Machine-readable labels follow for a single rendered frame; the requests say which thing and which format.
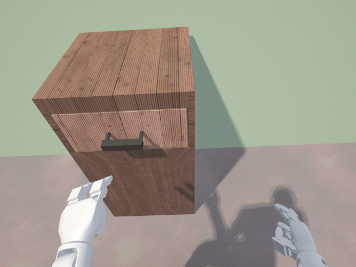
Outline left robot forearm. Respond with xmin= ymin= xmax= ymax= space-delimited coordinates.
xmin=52 ymin=241 xmax=93 ymax=267

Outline robot left hand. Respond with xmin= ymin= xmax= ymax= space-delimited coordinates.
xmin=58 ymin=175 xmax=113 ymax=245

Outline robot right hand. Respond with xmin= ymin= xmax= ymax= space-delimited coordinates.
xmin=272 ymin=204 xmax=318 ymax=260

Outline right robot forearm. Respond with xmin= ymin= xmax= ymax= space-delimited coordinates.
xmin=296 ymin=251 xmax=328 ymax=267

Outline cabinet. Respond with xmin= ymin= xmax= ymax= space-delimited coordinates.
xmin=32 ymin=27 xmax=195 ymax=216

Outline handle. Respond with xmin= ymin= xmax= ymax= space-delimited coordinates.
xmin=101 ymin=131 xmax=144 ymax=151

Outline drawer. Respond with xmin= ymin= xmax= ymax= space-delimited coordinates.
xmin=51 ymin=108 xmax=188 ymax=151

